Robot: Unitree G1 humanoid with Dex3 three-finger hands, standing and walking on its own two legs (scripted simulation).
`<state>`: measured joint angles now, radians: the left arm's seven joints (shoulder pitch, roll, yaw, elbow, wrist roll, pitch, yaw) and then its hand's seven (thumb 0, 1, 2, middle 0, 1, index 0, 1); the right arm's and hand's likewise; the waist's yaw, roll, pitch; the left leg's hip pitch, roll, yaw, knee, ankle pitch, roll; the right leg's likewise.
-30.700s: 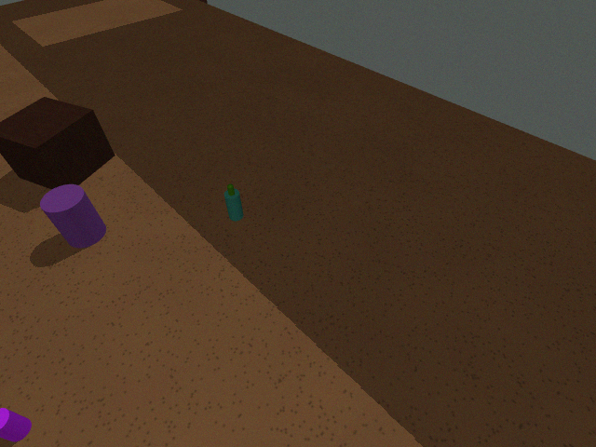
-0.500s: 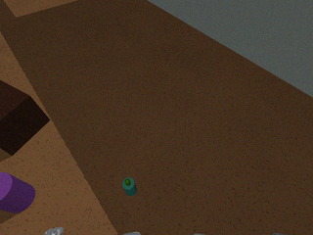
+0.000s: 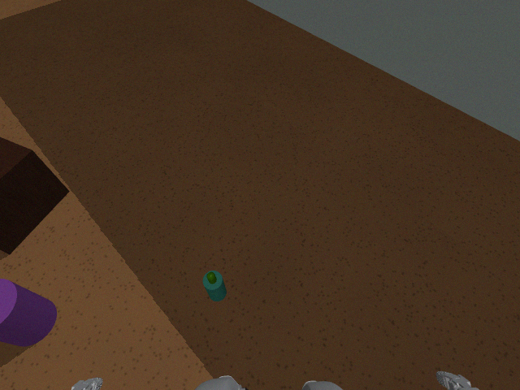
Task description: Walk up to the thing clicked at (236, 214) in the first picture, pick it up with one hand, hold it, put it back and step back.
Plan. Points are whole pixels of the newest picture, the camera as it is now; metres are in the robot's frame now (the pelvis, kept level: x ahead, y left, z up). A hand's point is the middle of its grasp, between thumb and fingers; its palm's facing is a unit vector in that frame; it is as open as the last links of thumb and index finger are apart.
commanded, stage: step back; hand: left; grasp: from the side
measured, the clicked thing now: (214, 284) +0.49 +0.18 -0.66
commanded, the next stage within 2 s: none
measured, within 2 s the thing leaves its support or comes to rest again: neither
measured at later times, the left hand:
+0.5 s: hand out of the picture -0.01 +0.27 -0.15, palm faces +0.03 -0.94 -0.33, open 7.4 cm
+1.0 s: hand out of the picture -0.19 +0.21 -0.12, palm faces -0.02 -0.91 -0.42, open 7.4 cm
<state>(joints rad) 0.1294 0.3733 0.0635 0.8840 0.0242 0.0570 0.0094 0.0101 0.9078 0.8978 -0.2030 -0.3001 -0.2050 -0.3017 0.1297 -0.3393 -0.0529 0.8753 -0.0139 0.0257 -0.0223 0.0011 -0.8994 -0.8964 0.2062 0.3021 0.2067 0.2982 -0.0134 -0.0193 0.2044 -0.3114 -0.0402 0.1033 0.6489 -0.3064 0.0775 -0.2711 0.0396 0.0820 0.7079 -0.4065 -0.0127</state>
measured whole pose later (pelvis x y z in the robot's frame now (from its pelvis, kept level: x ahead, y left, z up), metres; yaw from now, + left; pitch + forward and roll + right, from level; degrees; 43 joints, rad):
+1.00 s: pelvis -0.27 -0.06 +0.01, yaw -1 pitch -2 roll +2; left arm 0.21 0.34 0.07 0.82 0.05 0.06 -0.01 0.01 0.90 0.90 -0.21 -0.30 -0.21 -0.30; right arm 0.20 -0.42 -0.06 0.85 0.00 0.04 -0.03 0.00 -0.90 -0.90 0.20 0.30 0.20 0.30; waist 0.02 0.02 0.13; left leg -0.50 -0.12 -0.13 1.16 -0.46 -0.01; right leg -0.30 -0.01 0.06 0.63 -0.30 -0.02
